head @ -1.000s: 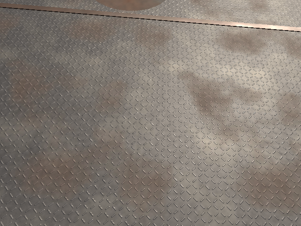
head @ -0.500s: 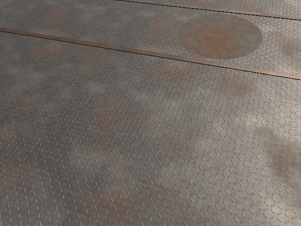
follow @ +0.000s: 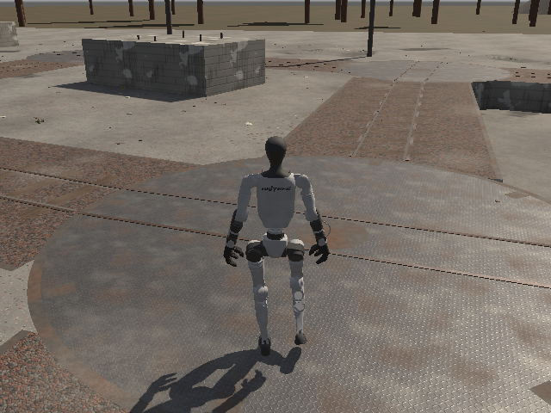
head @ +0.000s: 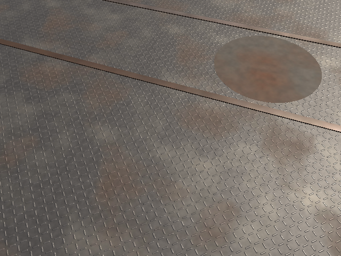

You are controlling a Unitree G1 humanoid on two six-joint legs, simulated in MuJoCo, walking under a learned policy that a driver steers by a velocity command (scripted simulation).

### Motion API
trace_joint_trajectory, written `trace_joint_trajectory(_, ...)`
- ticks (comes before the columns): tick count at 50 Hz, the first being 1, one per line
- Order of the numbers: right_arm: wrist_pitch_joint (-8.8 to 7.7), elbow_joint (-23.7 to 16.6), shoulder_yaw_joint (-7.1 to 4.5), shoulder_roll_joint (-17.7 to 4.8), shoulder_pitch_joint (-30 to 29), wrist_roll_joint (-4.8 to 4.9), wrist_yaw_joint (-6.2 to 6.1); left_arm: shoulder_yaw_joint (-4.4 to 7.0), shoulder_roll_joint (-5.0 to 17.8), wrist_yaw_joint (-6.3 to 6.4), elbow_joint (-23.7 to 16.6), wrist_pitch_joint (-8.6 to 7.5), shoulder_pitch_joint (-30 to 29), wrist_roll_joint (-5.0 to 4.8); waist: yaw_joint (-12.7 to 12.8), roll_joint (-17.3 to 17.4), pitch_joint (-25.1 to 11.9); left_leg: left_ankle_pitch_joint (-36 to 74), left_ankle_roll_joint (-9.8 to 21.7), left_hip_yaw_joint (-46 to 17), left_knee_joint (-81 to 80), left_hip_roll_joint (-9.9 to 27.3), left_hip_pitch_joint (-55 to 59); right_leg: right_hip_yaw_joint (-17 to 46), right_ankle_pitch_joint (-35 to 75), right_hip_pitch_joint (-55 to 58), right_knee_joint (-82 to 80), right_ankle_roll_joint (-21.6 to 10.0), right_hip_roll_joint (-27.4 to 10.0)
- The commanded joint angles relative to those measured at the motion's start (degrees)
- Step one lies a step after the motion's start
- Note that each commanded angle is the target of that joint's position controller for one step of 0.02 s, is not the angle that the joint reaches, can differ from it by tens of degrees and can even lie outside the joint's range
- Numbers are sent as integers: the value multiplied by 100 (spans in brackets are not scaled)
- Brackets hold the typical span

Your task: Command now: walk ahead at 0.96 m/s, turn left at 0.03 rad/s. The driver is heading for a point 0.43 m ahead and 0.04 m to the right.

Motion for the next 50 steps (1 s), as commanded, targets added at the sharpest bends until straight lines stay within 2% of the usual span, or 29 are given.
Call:
trace_joint_trajectory(1, -212, -39, -69, -364, 253, 131, -13, 12, 248, -137, -533, 107, -248, 145, 108, 543, 642, -681, 702, -1937, -2132, 1505, 114, 54, 144, -1546, -269, 210, -475)
trace_joint_trajectory(4, -303, 53, -39, -324, 464, 149, 70, -42, 314, -150, -984, 87, -1411, 76, -48, 384, 1118, 678, 630, -1104, -2507, 1049, -328, -383, 1170, -1578, -1642, 321, -434)
trace_joint_trajectory(7, -393, 287, 0, -349, 983, 291, 69, -137, 181, -219, -1033, 53, -1922, 0, -260, -20, 870, 2972, 364, -562, -2782, 830, -103, -1055, 2336, -457, -2906, 150, 100)
trace_joint_trajectory(8, -396, 387, -8, -502, 1276, 300, 48, -202, 77, -217, -1132, 25, -2059, 19, -260, 84, 889, 4152, 274, -458, -2572, 947, 392, -1137, 2346, -488, -3269, 48, 200)
trace_joint_trajectory(9, -446, 315, -115, -950, 984, 225, 0, -247, 38, -199, -1317, -37, -2130, -52, -114, 728, 851, 4020, 295, -772, -2590, 1463, 274, -681, 2774, 122, -3730, -39, -28)
trace_joint_trajectory(11, -349, 451, -116, -926, 1136, 158, -60, -66, 605, -80, -1058, -13, -1902, 57, -30, 316, 356, 6652, 164, -453, -1825, 1372, 1685, -1156, 2030, 214, -3725, -113, 658)
trace_joint_trajectory(13, -172, 525, -156, -1109, 1136, -6, -186, 55, 859, 34, -552, -98, -135, 133, 752, 474, -556, 7352, -45, -444, 786, 1390, 1676, -943, 1848, 2029, -4060, -273, 937)
trace_joint_trajectory(14, -146, 505, -146, -1073, 961, 35, -210, 128, 1018, 143, -231, -125, 854, 222, 1183, 576, -985, 6234, -122, -321, 2343, 1108, 1099, -588, 2314, 3165, -4270, -383, 453)
trace_joint_trajectory(15, -163, 330, -3, -245, 1339, 52, -190, 253, 1645, 207, -82, -128, 1279, 313, 749, -959, -1628, -52, -228, -226, 4992, 206, -493, 900, 5469, 4761, -3252, -771, -1353)
trace_joint_trajectory(16, -217, 390, 16, -152, 2190, 571, -255, 324, 1708, 90, -96, -140, 1393, 207, 550, -1365, -3205, -2040, -387, -1421, 7146, -526, -2264, 3552, 6900, 6595, -3456, -2014, -2610)
trace_joint_trajectory(17, -190, 336, -27, -562, 1564, 436, -309, 427, 1533, 139, -205, -69, 762, 4, 540, -320, -2989, -1038, -324, -1431, 6931, -57, -2526, 3076, 5320, 5670, -4167, -1926, -2161)
trace_joint_trajectory(18, -203, 59, -44, -692, 457, 192, -228, 252, 993, 145, -168, -90, 305, -107, 557, -53, -1465, -644, -309, -1080, 6069, 309, -2304, 2125, 5411, 4047, -4581, -1463, -1547)
trace_joint_trajectory(19, -207, -16, -18, -387, 228, 112, -181, 130, 586, 129, -6, -149, 217, -25, 290, 106, -535, -706, -306, -1106, 5617, 404, -2402, 1546, 5831, 3204, -4727, -1225, -1312)
trace_joint_trajectory(20, -80, 14, 69, -124, 546, 90, -109, 109, 504, 205, 16, -153, -14, -27, -67, 15, -589, -699, -395, -1188, 5278, 604, -2308, 1407, 5069, 2852, -4968, -1291, -1367)
trace_joint_trajectory(22, 143, 17, 55, -27, 433, -32, -32, -11, 225, 184, 180, -231, 56, -48, -224, 101, -124, -718, -494, -985, 4419, 601, -1510, 768, 5478, 1563, -5422, -1079, -1010)
trace_joint_trajectory(23, 185, -1, 111, 141, 599, -4, -18, 67, 566, 164, 167, -257, -208, -20, -455, -36, -278, -638, -574, -931, 3841, 593, -1373, 601, 5489, 1393, -5478, -1154, -1081)
trace_joint_trajectory(26, 181, -56, 200, 224, 162, 67, 7, 86, 641, 49, 211, -277, -473, -11, -465, -451, -312, 772, -569, -423, 1733, 537, -455, -283, 5105, 816, -5535, -678, -365)
trace_joint_trajectory(29, 183, 9, 156, 8, -135, 82, 2, 103, 618, 11, 325, -243, -302, -156, -331, -446, -435, 2004, -516, -407, 1141, 536, -33, -231, 3885, 994, -5394, -385, -365)
trace_joint_trajectory(32, 102, 145, 80, -223, -162, -45, -51, 120, 623, 95, 451, -130, -210, -149, -367, -212, -138, 2029, -388, -504, 474, 579, 331, -92, 2742, 1021, -4830, -123, -335)
trace_joint_trajectory(33, 36, 234, 47, -336, 0, -91, -71, 113, 588, 131, 525, -91, -24, -94, -371, -65, -50, 2345, -320, -692, 190, 752, 491, -61, 2132, 1039, -4376, -13, -213)
trace_joint_trajectory(34, -41, 251, -8, -673, 136, -94, -97, 105, 476, 166, 579, -50, 494, -33, -203, 717, -181, 5019, -162, -1383, 193, 1557, 835, -318, 746, 960, -3671, 189, 168)
trace_joint_trajectory(35, -8, 213, 20, -636, 254, -34, -112, -3, 12, 242, 779, 61, 1378, -151, -6, 1472, -843, 6720, 599, -2378, 150, 2611, 1215, -433, -1698, 986, -2556, 327, 620)
trace_joint_trajectory(37, 147, 157, 20, -542, -53, 210, -151, 16, 230, 290, 826, 358, 1219, -162, -104, 1249, -1212, 3821, 1193, -2874, -460, 2667, 943, -100, -2409, 643, -1663, 355, 650)
trace_joint_trajectory(38, 188, 142, 98, -298, -271, 132, -161, 88, 459, 298, 731, 428, 549, -64, -132, 777, -706, 3017, 945, -2652, -748, 2309, 449, 22, -2119, 660, -1661, 375, 549)
trace_joint_trajectory(39, 203, 189, 151, -198, -407, 64, -196, 82, 357, 296, 663, 467, 286, -46, -27, 792, -491, 3186, 767, -2277, -777, 2104, 125, 77, -1879, 827, -1949, 394, 478)
trace_joint_trajectory(42, 236, 310, 150, -138, -586, 36, -265, -27, 66, 342, 875, 546, 403, -71, 121, 848, -532, 2709, 420, -1667, -860, 1659, -135, -113, -1352, 1423, -2943, 517, 494)
trace_joint_trajectory(46, 332, 462, 89, -217, -601, 159, -243, -81, -48, 405, 1111, 593, 441, -74, 189, 605, -529, 820, 100, -1545, -850, 1417, -413, -223, 43, 2157, -4659, 440, 508)
trace_joint_trajectory(48, 418, 537, 64, -120, -390, 223, -216, -46, 335, 388, 954, 553, 38, 51, -73, 194, 10, -682, -341, -1424, -1003, 1074, -810, 544, -462, 1729, -5191, 234, -98)
trace_joint_trajectory(50, 462, 647, 50, 59, -380, 188, -172, -95, 231, 355, 992, 462, -213, -9, -229, -519, 440, 242, -359, -1071, -695, 803, -43, 756, -1092, 619, -5545, 163, -266)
